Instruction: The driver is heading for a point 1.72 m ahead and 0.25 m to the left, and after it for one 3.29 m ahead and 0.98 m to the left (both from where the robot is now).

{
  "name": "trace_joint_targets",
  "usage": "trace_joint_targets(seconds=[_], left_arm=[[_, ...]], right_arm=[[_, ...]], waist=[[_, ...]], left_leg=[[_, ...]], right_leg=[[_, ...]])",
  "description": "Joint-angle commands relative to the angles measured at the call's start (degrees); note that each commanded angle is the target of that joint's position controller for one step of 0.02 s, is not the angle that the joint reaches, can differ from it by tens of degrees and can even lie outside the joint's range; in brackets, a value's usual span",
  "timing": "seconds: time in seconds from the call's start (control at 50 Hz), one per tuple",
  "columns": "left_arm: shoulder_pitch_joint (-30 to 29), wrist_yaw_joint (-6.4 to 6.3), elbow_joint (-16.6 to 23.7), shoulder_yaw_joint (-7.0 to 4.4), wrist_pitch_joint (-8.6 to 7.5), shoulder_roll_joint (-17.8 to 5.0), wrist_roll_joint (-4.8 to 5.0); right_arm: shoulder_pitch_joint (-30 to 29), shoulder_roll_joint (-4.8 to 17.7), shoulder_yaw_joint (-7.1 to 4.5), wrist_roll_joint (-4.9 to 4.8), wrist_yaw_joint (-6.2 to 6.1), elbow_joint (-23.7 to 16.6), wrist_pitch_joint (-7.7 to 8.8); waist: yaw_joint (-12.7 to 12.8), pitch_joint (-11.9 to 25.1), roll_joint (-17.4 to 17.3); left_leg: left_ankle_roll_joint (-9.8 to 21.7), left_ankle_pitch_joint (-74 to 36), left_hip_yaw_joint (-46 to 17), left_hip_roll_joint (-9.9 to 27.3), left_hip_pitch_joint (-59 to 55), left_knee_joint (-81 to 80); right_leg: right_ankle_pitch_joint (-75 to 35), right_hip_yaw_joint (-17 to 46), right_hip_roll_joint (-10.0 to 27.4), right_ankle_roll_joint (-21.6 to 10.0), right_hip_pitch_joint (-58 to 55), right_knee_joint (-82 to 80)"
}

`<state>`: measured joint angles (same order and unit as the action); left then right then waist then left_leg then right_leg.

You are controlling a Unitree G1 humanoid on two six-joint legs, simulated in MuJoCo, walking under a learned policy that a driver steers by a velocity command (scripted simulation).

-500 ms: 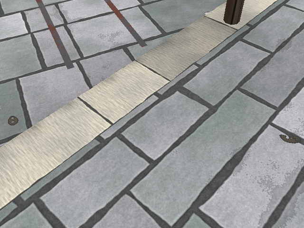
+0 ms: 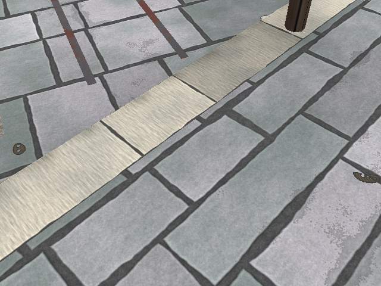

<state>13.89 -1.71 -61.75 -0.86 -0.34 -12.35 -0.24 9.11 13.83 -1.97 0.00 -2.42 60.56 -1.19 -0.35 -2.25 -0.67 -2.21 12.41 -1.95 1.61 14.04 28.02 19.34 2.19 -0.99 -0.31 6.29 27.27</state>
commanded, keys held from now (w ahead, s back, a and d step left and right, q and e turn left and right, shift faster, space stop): no key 0.26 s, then w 0.42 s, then no key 0.32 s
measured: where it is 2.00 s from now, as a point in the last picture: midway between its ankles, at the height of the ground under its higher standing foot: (207, 257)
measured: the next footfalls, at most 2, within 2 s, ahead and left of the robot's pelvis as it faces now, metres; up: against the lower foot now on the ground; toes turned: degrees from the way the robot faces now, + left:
right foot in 0.92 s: +0.38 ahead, -0.08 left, +0.00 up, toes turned -1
left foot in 1.32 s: +0.33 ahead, +0.12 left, +0.00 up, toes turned +3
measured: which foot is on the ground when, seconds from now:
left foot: down 0.00-0.94, up 0.96-1.00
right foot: down 0.00-0.50, up 0.52-0.90, down 0.92-1.00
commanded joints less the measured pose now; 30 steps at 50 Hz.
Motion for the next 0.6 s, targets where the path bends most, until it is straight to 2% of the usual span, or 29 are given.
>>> trace_joint_targets(seconds=[0.02, 0.26, 0.28, 0.3, 0.32, 0.34, 0.36, 0.38, 0.4, 0.42, 0.44, 0.46, 0.48, 0.5, 0.52, 0.54, 0.56, 0.58, 0.6], left_arm=[[2.8, -0.22, 0.7, -0.82, -0.38, -6.0, -0.01], [5.6, -0.38, -0.7, -0.27, -0.48, -4.8, 0.05], [6.8, -0.44, -1.3, -0.18, -0.41, -4.3, 0.11], [7.3, -0.6, -1.4, -0.44, -0.24, -5.0, 0.45], [6.9, -0.79, -0.8, -0.95, -0.13, -6.6, 0.79], [7.2, -0.89, -0.2, -1.35, -0.24, -7.8, 1.03], [8.7, -0.87, 0.0, -1.87, -0.63, -9.2, 1.33], [8.8, -0.81, 0.4, -2.64, -1.19, -11.1, 1.66], [8.5, -0.71, 0.7, -2.97, -1.74, -11.4, 1.85], [7.3, -0.56, 1.3, -2.85, -2.22, -10.4, 1.79], [5.8, -0.34, 1.9, -2.72, -2.51, -9.5, 1.96], [3.6, -0.1, 2.6, -2.57, -2.49, -8.9, 2.25], [2.6, 0.11, 3.3, -2.46, -2.52, -8.5, 2.22], [1.2, 0.3, 4.3, -2.02, -3.0, -7.2, 1.82], [1.2, 0.15, 6.4, -1.17, -3.93, -3.5, 1.45], [0.6, 0.21, 7.5, -1.3, -4.99, -4.0, 2.39], [0.1, 0.7, 7.7, -1.62, -5.66, -5.2, 3.34], [-0.1, 1.21, 7.3, -1.62, -6.12, -5.1, 3.27], [-0.5, 1.32, 7.2, -2.07, -6.44, -5.6, 2.73]], right_arm=[[0.5, 6.0, -0.97, 0.0, -0.23, -1.3, 0.42], [2.8, 4.9, -0.57, -0.06, -0.39, 0.6, 0.42], [3.7, 4.1, -0.38, -0.05, -0.42, 1.2, 0.36], [3.8, 4.1, -0.42, -0.25, -0.48, 1.4, 0.27], [3.7, 4.3, -0.58, -0.47, -0.52, 1.3, 0.36], [2.6, 4.3, -0.6, -0.41, -0.41, 0.7, 0.78], [1.0, 3.5, -0.43, -0.45, -0.07, -0.2, 1.61], [0.3, 2.4, -0.17, -0.67, 0.49, -0.9, 2.65], [-0.3, 2.0, -0.06, -0.94, 1.07, -1.5, 3.67], [0.1, 2.0, -0.11, -1.38, 1.64, -1.8, 4.6], [1.6, 1.8, -0.13, -1.77, 2.09, -1.7, 5.38], [5.7, 1.7, -0.37, -2.02, 2.39, -0.3, 5.93], [11.1, 2.5, -1.03, -1.78, 2.47, 2.2, 6.11], [17.8, 5.1, -2.1, -1.33, 2.49, 4.0, 6.26], [25.9, 12.4, -3.89, -1.51, 2.83, 5.0, 6.58], [26.6, 10.9, -2.81, -0.43, 3.33, 5.1, 7.37], [20.5, 7.5, -1.68, -0.41, 3.29, 3.4, 8.06], [16.5, 5.6, -1.09, -0.42, 3.47, 1.7, 8.34], [14.4, 5.0, -0.73, -0.4, 3.72, 0.8, 8.31]], waist=[[0.0, 0.3, 0.9], [0.1, -0.6, 0.7], [0.2, 0.6, 1.0], [0.4, -0.3, 2.0], [0.6, -2.1, 3.7], [1.2, -4.6, 5.2], [2.2, -6.5, 7.8], [2.4, -8.1, 10.9], [2.4, -9.6, 11.3], [1.5, -10.5, 10.9], [0.1, -10.6, 10.4], [-2.4, -9.5, 9.3], [-4.1, -7.5, 7.0], [-6.4, -4.2, 0.2], [-8.0, 0.4, -16.2], [-6.8, 1.5, -15.7], [-3.9, -3.1, -8.5], [-2.7, -4.4, -5.3], [-1.7, -4.9, -3.4]], left_leg=[[1.6, -9.9, 0.5, 0.2, -5.5, -2.4], [1.8, -8.5, 0.4, -0.1, -4.7, -2.7], [1.8, -2.7, 1.3, -0.9, -5.2, -2.4], [2.0, 5.7, 2.8, -2.5, -3.8, -0.8], [2.2, 14.4, 4.4, -4.0, -0.8, 1.8], [2.6, 18.5, 5.0, -4.6, 3.3, 4.5], [2.7, 17.2, 5.9, -4.7, 7.2, 8.8], [3.1, 13.1, 6.0, -3.5, 10.2, 14.6], [3.9, 11.7, 4.2, -1.2, 12.2, 17.6], [4.9, 12.6, 3.4, 0.1, 13.3, 17.4], [5.8, 13.6, 3.6, 0.6, 11.4, 12.8], [6.5, 11.3, 4.9, -0.4, 3.5, 5.0], [5.9, 7.1, 6.0, -2.6, -5.7, 0.7], [6.9, 6.2, -2.3, 1.5, -14.2, -3.5], [13.8, 13.2, -25.6, 13.9, -23.3, -13.7], [18.8, 18.3, -42.3, 21.2, -22.9, -19.9], [17.9, 17.9, -37.9, 21.5, -19.7, -19.1], [16.0, 15.3, -29.7, 18.5, -17.4, -18.9], [14.3, 10.3, -23.3, 16.0, -16.3, -19.4]], right_leg=[[-11.4, 1.0, 1.8, -0.5, 7.2, -6.2], [-8.8, 0.3, 1.4, -0.3, 8.1, -6.5], [-2.9, -0.1, 1.0, -0.6, 7.7, -7.2], [6.3, 0.4, 0.9, -1.6, 8.7, -7.9], [16.1, 2.5, 2.0, -3.3, 10.1, -8.9], [23.8, 6.1, 4.4, -5.2, 11.2, -11.1], [28.5, 11.7, 8.5, -7.6, 10.8, -14.1], [30.1, 18.1, 13.7, -10.3, 10.3, -16.9], [28.7, 22.2, 17.1, -12.4, 10.8, -18.1], [25.2, 22.5, 17.9, -12.8, 10.1, -17.7], [21.4, 20.1, 16.9, -11.7, 9.9, -16.1], [17.9, 15.7, 14.2, -9.6, 12.4, -13.2], [12.3, 11.0, 10.4, -7.9, 15.7, -8.3], [1.5, 4.9, 5.8, -5.5, 19.9, 4.4], [4.1, -3.9, -1.9, -1.4, 30.3, 24.4], [12.5, 1.8, -2.0, -1.6, 35.9, 38.1], [9.0, 4.3, 1.8, -3.2, 39.9, 44.4], [3.4, 3.8, 4.3, -4.4, 40.1, 45.1], [-1.5, 2.8, 6.1, -5.0, 40.1, 42.2]])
